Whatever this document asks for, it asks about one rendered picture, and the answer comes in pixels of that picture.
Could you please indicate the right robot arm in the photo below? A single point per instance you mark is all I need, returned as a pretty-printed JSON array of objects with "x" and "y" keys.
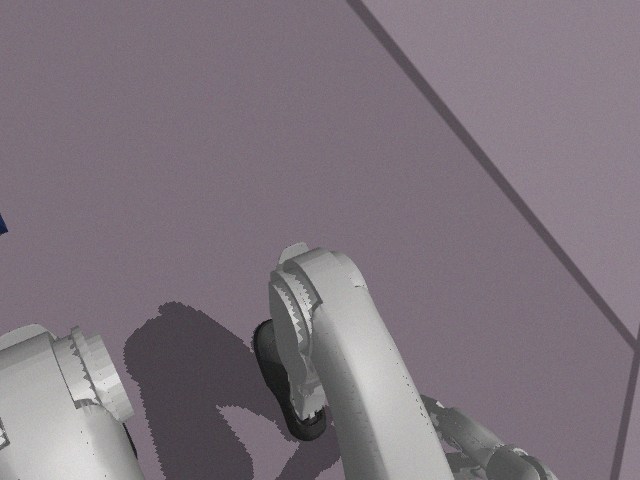
[{"x": 510, "y": 462}]

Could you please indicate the right robot hand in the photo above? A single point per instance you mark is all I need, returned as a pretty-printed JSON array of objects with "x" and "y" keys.
[{"x": 462, "y": 432}]

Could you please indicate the right robot foot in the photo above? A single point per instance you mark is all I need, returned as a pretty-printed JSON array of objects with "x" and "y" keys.
[{"x": 276, "y": 379}]

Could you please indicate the carton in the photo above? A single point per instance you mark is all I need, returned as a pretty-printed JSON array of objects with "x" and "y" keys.
[{"x": 3, "y": 228}]

